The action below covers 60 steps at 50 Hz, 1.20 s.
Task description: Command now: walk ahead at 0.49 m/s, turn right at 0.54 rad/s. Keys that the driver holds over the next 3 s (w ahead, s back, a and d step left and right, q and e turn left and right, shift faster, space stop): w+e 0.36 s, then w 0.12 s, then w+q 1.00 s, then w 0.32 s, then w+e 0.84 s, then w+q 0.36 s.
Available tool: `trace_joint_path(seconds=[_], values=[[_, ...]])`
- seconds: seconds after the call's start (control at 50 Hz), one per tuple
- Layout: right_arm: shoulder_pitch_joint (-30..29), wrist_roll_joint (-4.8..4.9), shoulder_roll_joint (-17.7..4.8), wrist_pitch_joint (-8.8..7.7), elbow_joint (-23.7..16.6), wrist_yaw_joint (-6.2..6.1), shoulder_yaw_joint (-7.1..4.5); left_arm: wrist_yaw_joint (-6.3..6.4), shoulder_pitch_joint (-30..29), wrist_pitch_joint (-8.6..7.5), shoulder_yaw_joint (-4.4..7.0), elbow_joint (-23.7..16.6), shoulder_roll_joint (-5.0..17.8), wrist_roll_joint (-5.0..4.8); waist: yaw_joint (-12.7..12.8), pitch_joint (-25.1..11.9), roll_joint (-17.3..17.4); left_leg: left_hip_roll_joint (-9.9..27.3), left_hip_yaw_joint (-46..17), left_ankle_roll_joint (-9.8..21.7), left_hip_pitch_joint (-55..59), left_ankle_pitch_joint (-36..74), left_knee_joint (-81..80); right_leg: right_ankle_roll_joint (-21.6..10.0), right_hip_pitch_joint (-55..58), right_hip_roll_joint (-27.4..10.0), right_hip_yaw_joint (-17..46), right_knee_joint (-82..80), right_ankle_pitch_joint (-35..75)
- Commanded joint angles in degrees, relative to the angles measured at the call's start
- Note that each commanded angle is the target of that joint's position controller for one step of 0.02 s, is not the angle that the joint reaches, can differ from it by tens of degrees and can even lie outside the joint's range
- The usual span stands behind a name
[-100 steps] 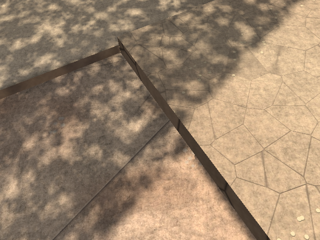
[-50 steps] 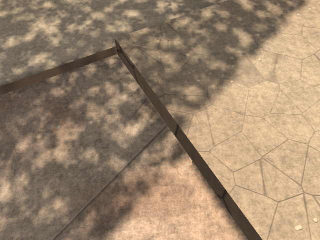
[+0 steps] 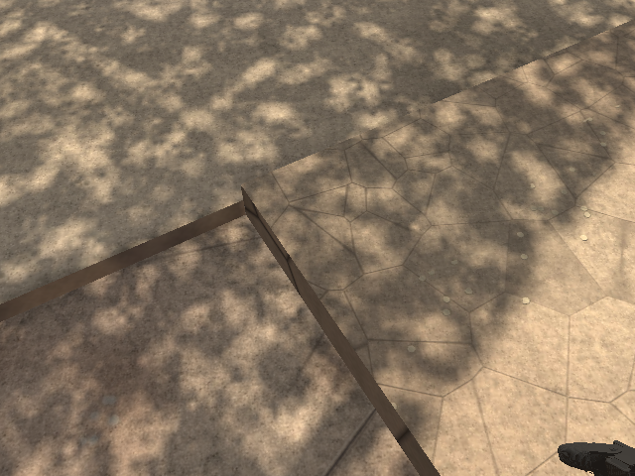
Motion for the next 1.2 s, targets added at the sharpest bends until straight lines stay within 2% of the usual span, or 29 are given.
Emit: trace_joint_path(seconds=[0.02, 0.1, 0.12, 0.14, 0.16, 0.2, 0.3, 0.52, 0.56, 0.6, 0.62, 0.64, 0.66, 0.68, 0.7, 0.74, 0.8, 0.92, 0.96, 1.0, 1.02, 1.04, 1.06, 1.08, 1.1, 1.12, 1.14, 1.16, 1.2], values=[[-2.12, 0.91, -5.81, -1.12, -4.33, 0.12, -2.10, 0.78, -0.08, -0.26, 2.94, -3.10, 9.95, -0.62, -1.28, -3.28, -7.66, -3.20, 1.47, 0.37, 13.11, 3.85, -5.72, -7.29, -6.74, -12.23, 11.32, -3.16, 3.85], [8.31, 0.66, -9.05, -1.80, -3.00, -0.48, -4.66, 0.39, -0.36, -0.02, 1.64, -3.77, 5.03, 0.17, -7.55, -8.31, -7.50, 0.18, 0.43, 6.31, 28.88, -4.13, -10.69, -2.55, -6.44, -9.16, 11.85, 13.37, 3.05], [15.03, 0.10, -12.12, -1.55, -2.67, -0.97, -5.32, 0.15, 2.62, -0.11, 0.04, -4.70, 0.05, 1.55, -8.44, -16.43, 3.38, 11.29, -10.66, 9.41, 42.41, -4.90, -11.02, -0.09, -13.49, -4.22, 5.51, 30.99, -13.96], [17.36, -0.73, -15.72, -0.70, -0.85, -0.12, -6.30, 0.10, 8.29, -0.72, -0.25, -6.89, 0.80, -0.89, -5.01, -18.79, 22.71, 20.75, -38.50, 17.27, 51.14, -22.89, -19.38, 1.77, -31.89, -1.18, 0.29, 46.49, -23.47], [14.81, -0.10, -10.52, -0.67, -2.10, 0.29, -5.41, 0.49, 7.24, -0.31, 1.03, -4.76, 6.57, -1.56, -6.33, -13.13, 11.90, 18.99, -37.99, 16.28, 46.77, -33.25, -21.58, 2.88, -35.74, -5.40, 2.42, 53.44, -17.67], [10.64, -0.21, -6.64, -0.33, -2.11, 0.06, -4.22, 0.55, -0.73, 0.42, 1.73, -5.46, 7.87, -0.23, -6.85, -5.29, 2.53, 13.97, -19.87, 13.82, 36.17, -21.41, -21.80, 3.80, -33.98, -8.69, -0.42, 53.58, -8.43], [9.21, -0.25, -4.90, -1.10, 0.86, -0.69, -4.09, -0.02, -3.71, 1.50, 1.42, -6.60, 3.80, -0.02, -5.51, -2.31, 4.34, 9.76, -2.40, 15.27, 29.84, -2.82, -26.31, 5.18, -30.32, -11.77, -3.22, 46.70, -2.42], [18.13, 1.15, -5.31, 3.28, 8.24, -0.85, -3.66, -2.11, -18.42, 1.29, -1.82, -13.65, -2.21, 0.49, -8.76, 2.69, 0.05, 14.42, 2.88, 17.07, 48.82, 9.37, -24.01, 2.69, -46.04, -10.66, -6.71, 37.45, -10.47], [17.45, 1.04, -6.63, 4.77, 9.15, -1.00, -3.18, -3.15, -20.10, -0.57, -2.28, -15.60, -2.70, 0.65, -6.61, -0.23, 2.30, 11.06, 6.14, 14.96, 47.58, 29.11, -18.52, 0.53, -32.67, -7.86, -10.43, 21.08, -14.96], [16.44, 2.61, -11.83, 5.37, 10.61, -1.42, -3.97, -3.02, -7.70, -1.24, 0.46, -12.28, 2.51, 1.20, 0.77, -10.05, 5.18, 9.22, 6.28, 13.20, 44.83, 49.63, -2.10, -1.87, -6.89, -5.83, -9.84, -4.01, 2.83], [12.25, 2.71, -11.73, 4.38, 8.53, -1.22, -3.99, -2.28, 4.03, -0.30, 2.00, -7.45, 6.09, 1.75, 5.23, -16.02, 5.82, 7.03, 5.61, 11.57, 30.91, 39.17, 8.55, -2.34, 15.47, -9.44, -6.49, -7.47, 15.27], [11.73, -0.75, -1.69, 2.55, 6.22, 0.15, -1.53, -1.13, 7.56, 0.76, 2.32, -4.78, 10.31, 1.83, 1.85, -16.29, -10.49, -0.42, 5.43, 8.46, 4.16, -29.71, 24.82, -1.05, 36.99, -21.32, 3.09, 5.50, 54.43], [17.15, 0.56, 0.32, 0.50, 8.79, 0.97, -1.26, 0.34, 9.92, 1.67, 2.36, -7.04, 11.26, 4.07, 1.54, -17.73, -14.06, -5.13, -4.17, 6.83, -7.50, -34.03, 35.50, -5.23, 38.55, -30.87, 8.07, 15.38, 84.78], [18.46, 2.80, -4.10, 0.07, 9.58, 1.02, -2.63, 0.12, 12.85, 2.24, 3.46, -5.58, 10.35, 4.40, 4.53, -20.55, -11.54, -5.50, -4.45, 4.26, -8.96, -30.19, 41.01, -12.14, 34.26, -32.79, 7.20, 9.98, 71.65], [14.80, 3.80, -4.98, 0.61, 8.58, 0.91, -3.27, -0.13, 9.24, 2.11, 2.69, -4.82, 7.08, 4.11, 2.37, -12.71, -8.63, -3.34, -0.60, 2.78, -13.23, -27.82, 42.54, -11.99, 29.69, -28.09, 3.86, 5.65, 54.37], [9.75, 3.53, -2.65, 2.82, 8.39, 0.57, -3.17, -0.49, 3.65, 1.56, 1.20, -3.61, 1.42, 2.86, -0.20, -2.47, -8.09, -1.65, 2.55, 1.22, -16.59, -22.40, 48.62, -9.39, 19.05, -24.28, 0.59, -1.36, 37.45], [8.70, 3.42, 2.58, 4.55, 5.93, 0.44, -2.22, -0.11, 0.43, -0.46, 0.53, -0.68, -2.64, 2.71, -4.38, 4.52, -9.37, -1.29, 4.27, 1.33, -18.26, -21.65, 53.91, -5.63, 6.36, -21.58, -9.07, -7.46, 34.58], [1.25, 1.82, 3.19, 4.45, -2.05, 0.88, -1.19, 3.82, 0.44, -1.01, 1.89, 1.25, 2.54, 2.64, -5.91, 3.35, -5.81, -1.02, 9.75, 3.01, -16.63, -9.95, 37.14, -2.31, 7.60, -20.45, -17.71, -9.70, 41.80], [-3.67, 1.54, 1.03, 3.41, -4.32, 1.99, -1.69, 4.14, 4.43, 0.86, 2.02, 2.24, 3.40, 2.11, -3.84, 0.15, -2.25, -8.04, 20.92, 5.71, -10.67, -17.34, 28.79, -0.50, 14.65, -15.94, -20.64, -2.64, 73.97], [-7.96, 2.70, 0.55, 3.10, -7.24, 3.50, -2.66, 4.25, 13.54, 1.49, 2.63, 5.14, 8.38, 1.79, -1.97, -8.97, -8.24, -12.14, 23.09, 4.88, 8.27, -8.53, 5.07, 1.83, 20.55, -18.21, -18.45, 11.51, 94.54], [-3.60, 3.03, -0.54, 4.62, -6.49, 3.78, -4.04, 4.69, 13.07, 1.90, 3.12, 6.46, 11.37, 0.15, -5.06, -10.85, -14.83, -9.96, 15.83, 6.53, 14.50, -6.93, -6.93, 1.81, 23.24, -21.17, -14.61, 17.34, 91.82], [3.55, 2.40, -2.72, 5.80, -3.51, 3.22, -5.65, 4.53, 9.16, 1.45, 3.29, 5.46, 11.67, -1.26, -8.99, -10.45, -12.98, -10.05, 15.48, 8.52, 23.82, 3.05, -21.26, 2.05, 20.81, -19.24, -15.32, 26.31, 85.15], [14.97, 1.05, -4.20, 6.58, 2.01, 2.39, -6.38, 3.98, 1.41, -0.02, 2.51, 2.77, 8.96, -1.88, -14.94, -7.75, -4.47, -2.35, 7.03, 14.27, 41.02, 21.00, -33.35, 3.63, 1.26, -12.53, -14.90, 51.85, 36.82], [20.51, 0.79, -6.79, 6.31, 5.95, 1.08, -5.43, 2.52, -2.75, -1.88, 0.10, 0.04, -0.86, 1.87, -13.26, -7.10, 7.53, 5.52, 1.01, 17.39, 57.99, 46.68, -23.38, 3.05, -26.96, -6.00, -12.99, 77.39, -23.37], [24.88, -3.67, -10.18, 4.95, 6.79, 0.00, -4.24, 0.76, -1.32, -4.22, -2.29, -1.91, -8.35, 1.68, -11.27, -18.23, 9.03, 19.56, -8.70, 25.10, 71.58, 83.77, 3.03, 1.66, -44.96, -4.65, -2.98, 101.36, -36.59], [34.01, -4.05, -7.90, 4.82, 11.08, 0.00, -4.75, 0.24, -5.25, -4.74, -1.59, -3.03, -3.12, -1.39, -17.63, -24.89, 3.28, 24.62, -13.05, 30.44, 78.66, 74.70, -2.55, 4.27, -56.42, -3.60, -0.08, 113.96, -32.39], [34.59, -0.73, -10.02, 5.06, 13.95, -0.43, -6.07, 0.65, -5.71, -4.33, -2.21, -7.22, -2.13, -2.04, -15.73, -23.23, 5.89, 20.92, -17.10, 28.96, 81.82, 40.55, -7.76, 5.02, -69.61, -8.39, -1.46, 114.91, -28.81], [30.37, 1.32, -5.99, 5.33, 13.58, -0.94, -5.07, 0.62, -9.40, -3.89, -3.77, -10.84, -5.16, -2.18, -13.62, -18.76, 6.00, 18.31, -18.56, 25.85, 76.79, 13.69, -11.86, 3.96, -77.07, -9.95, -1.78, 116.10, -31.19], [18.65, 2.09, 0.96, 5.01, 12.09, -1.19, -1.53, -1.08, -12.84, -2.34, -6.42, -14.95, -8.23, -0.70, -4.21, -3.74, 0.85, 16.16, -15.12, 20.40, 45.98, -5.23, -19.09, 2.26, -75.66, -11.95, -1.86, 115.09, -31.14]])
Next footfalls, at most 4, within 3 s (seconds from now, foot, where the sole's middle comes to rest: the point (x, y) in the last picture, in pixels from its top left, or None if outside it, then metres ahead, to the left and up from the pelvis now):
0.10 left None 0.24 0.16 -0.78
0.64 right None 0.31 -0.11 -0.78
0.92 left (336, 381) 0.60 0.05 -0.65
1.08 left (330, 411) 0.59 0.06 -0.78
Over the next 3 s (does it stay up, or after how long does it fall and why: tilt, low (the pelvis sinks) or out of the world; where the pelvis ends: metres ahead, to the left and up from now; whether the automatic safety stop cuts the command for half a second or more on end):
stays up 1.56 0.01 0.04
